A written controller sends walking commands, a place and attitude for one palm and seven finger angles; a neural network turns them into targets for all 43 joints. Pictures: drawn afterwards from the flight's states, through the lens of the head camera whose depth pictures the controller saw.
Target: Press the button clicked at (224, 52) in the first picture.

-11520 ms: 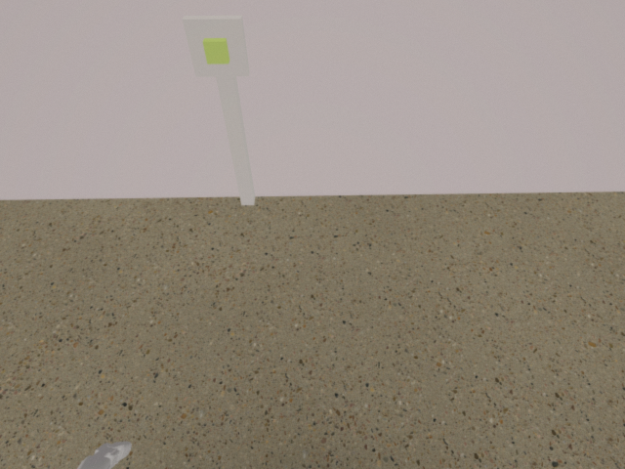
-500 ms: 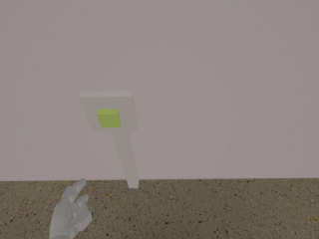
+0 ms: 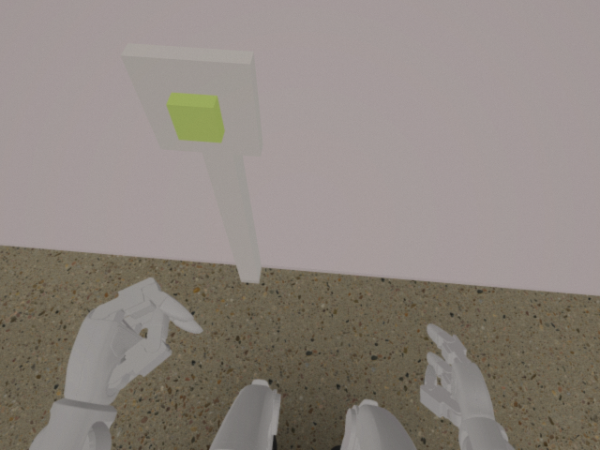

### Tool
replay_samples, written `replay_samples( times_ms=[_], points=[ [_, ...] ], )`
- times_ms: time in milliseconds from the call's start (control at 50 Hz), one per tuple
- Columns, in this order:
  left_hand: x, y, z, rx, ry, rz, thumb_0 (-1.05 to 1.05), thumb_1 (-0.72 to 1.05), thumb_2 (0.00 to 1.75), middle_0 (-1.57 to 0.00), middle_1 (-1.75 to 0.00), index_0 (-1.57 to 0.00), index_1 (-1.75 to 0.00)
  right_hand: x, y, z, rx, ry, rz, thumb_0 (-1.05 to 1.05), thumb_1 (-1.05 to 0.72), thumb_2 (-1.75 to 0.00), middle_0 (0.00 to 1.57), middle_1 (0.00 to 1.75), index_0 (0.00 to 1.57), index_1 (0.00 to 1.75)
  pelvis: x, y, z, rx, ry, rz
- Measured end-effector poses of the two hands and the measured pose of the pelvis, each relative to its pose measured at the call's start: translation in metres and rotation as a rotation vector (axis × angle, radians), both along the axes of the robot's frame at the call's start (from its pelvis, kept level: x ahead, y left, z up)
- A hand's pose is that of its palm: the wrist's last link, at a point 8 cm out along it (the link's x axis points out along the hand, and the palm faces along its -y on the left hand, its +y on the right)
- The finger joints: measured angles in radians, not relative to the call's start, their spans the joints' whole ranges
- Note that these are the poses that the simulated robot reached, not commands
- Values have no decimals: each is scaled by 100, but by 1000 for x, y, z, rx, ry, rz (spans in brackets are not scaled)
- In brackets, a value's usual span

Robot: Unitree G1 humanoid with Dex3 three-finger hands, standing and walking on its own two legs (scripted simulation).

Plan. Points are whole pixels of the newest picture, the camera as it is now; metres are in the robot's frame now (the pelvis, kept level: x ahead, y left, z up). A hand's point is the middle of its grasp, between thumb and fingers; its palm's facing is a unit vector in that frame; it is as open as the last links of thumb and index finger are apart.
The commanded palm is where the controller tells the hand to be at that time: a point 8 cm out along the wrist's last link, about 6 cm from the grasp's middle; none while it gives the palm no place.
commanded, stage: raise the hand and make a fist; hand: left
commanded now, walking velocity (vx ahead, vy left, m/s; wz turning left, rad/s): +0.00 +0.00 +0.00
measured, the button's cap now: (197, 117) +0.56 +0.23 +0.08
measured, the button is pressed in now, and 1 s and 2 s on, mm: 0 0 0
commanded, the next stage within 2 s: aim a knuckle at the button in 1.32 s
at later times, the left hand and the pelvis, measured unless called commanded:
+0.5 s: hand (141, 331) +0.23 +0.21 +0.06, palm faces +0.03 -1.00 -0.03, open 3.1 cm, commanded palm +0.21 +0.26 +0.07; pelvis +0.02 +0.02 +0.02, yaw -1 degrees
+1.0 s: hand (126, 310) +0.25 +0.23 +0.06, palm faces +0.00 -1.00 -0.05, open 3.1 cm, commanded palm +0.23 +0.29 +0.07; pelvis +0.02 +0.03 +0.02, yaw -1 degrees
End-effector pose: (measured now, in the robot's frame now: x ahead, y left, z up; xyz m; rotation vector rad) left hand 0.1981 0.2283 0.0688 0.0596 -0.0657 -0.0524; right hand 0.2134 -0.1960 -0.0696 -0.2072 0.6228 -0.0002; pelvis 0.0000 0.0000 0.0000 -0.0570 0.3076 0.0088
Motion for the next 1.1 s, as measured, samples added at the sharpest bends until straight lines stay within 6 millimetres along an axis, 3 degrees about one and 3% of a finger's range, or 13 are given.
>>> replay_samples(
  times_ms=[100,220,280,400,460,560,660,740,880,1020,1100],
  points=[
    [16,-3,-24,-58,263,-27,1,90,90,-103,-121,-104,-121,-43,-14,-6,22,128,-141,1,-90,-89,21,30,20,30,7,0,12,21,-5,-25],
    [1,28,0,-14,162,186,2,90,90,-118,-138,-118,-137,-67,-43,4,-59,183,-209,2,-90,-89,21,30,20,30,16,2,21,24,-10,-31],
    [-1,32,4,14,91,169,1,90,90,-123,-143,-123,-142,-65,-54,4,-101,174,-195,2,-90,-89,20,30,20,30,15,5,17,17,-3,-20],
    [6,19,-21,-26,162,21,1,90,90,-128,-148,-128,-147,-44,-55,12,-129,97,-196,2,-90,-89,20,30,20,30,13,11,12,12,8,-24],
    [10,24,-16,-35,154,40,2,90,90,-129,-149,-129,-148,-32,-46,21,-119,59,-190,1,-90,-89,20,30,20,30,14,14,15,10,2,-26],
    [13,40,9,-20,63,133,2,90,90,-130,-150,-130,-149,-15,-24,30,-80,25,-142,1,-90,-89,20,30,20,30,19,18,21,5,-6,-17],
    [15,43,-3,-16,132,93,1,90,90,-130,-150,-130,-149,-5,-7,29,-56,20,-91,1,-90,-89,20,30,20,30,20,22,22,-2,-4,-9],
    [18,42,-13,-29,184,52,1,90,90,-130,-150,-130,-149,-6,-2,29,-62,30,-84,1,-90,-89,21,30,20,30,20,25,22,-5,-4,-12],
    [26,57,10,-9,68,104,2,90,90,-130,-150,-130,-149,-18,-6,26,-84,78,-98,1,-90,-89,21,30,20,30,22,28,23,-10,-3,-11],
    [35,56,-5,-13,170,50,1,90,90,-130,-150,-130,-150,-31,-14,24,-91,110,-133,1,-90,-89,21,30,20,30,22,30,25,-9,1,-16],
    [34,54,2,-14,152,56,2,90,90,-130,-150,-130,-150,-35,-17,28,-94,109,-151,1,-90,-89,21,30,20,30,24,30,28,-4,-3,-22]
  ],
)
